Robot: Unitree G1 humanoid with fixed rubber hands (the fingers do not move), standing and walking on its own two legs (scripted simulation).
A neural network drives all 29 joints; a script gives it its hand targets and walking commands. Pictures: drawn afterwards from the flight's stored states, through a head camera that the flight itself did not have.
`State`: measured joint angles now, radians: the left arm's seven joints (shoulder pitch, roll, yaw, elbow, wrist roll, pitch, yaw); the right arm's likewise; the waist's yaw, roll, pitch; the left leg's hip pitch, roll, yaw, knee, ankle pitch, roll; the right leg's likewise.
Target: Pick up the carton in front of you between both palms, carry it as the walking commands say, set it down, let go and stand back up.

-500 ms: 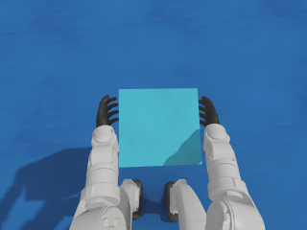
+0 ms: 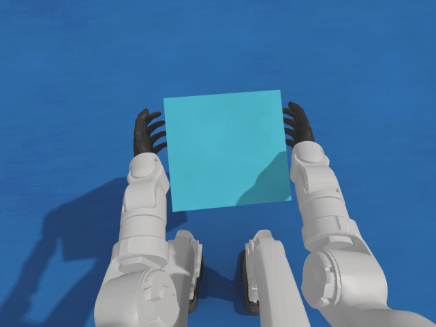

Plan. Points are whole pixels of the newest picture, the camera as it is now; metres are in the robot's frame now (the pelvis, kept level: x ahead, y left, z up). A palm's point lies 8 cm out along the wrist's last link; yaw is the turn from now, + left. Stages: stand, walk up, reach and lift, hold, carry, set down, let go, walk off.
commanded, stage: set down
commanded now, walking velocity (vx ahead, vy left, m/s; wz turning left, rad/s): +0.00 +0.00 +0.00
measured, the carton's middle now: (223, 155) +0.45 +0.00 -0.18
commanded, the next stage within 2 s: none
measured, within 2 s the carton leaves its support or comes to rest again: rests again in 1.34 s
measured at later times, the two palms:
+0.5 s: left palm (169, 165) +0.44 +0.13 -0.23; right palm (284, 147) +0.48 -0.16 -0.24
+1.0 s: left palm (175, 164) +0.47 +0.13 -0.32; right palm (277, 146) +0.52 -0.16 -0.34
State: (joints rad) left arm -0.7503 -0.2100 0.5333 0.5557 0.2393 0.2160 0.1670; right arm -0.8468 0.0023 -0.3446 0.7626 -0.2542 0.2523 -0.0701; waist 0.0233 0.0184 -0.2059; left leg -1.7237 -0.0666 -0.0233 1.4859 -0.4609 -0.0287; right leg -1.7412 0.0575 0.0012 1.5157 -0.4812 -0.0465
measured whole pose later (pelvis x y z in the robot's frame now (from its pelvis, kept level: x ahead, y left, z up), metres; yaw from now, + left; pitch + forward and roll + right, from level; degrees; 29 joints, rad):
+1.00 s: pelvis -0.03 +0.00 -0.19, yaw +3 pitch +40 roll +7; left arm -1.20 -0.05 0.55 0.82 0.02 0.15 0.23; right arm -1.46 -0.33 0.03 1.19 0.00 0.19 -0.07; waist 0.05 0.07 0.16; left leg -2.26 -0.09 0.03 2.11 -0.56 -0.07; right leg -2.31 0.06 0.00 2.17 -0.55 -0.07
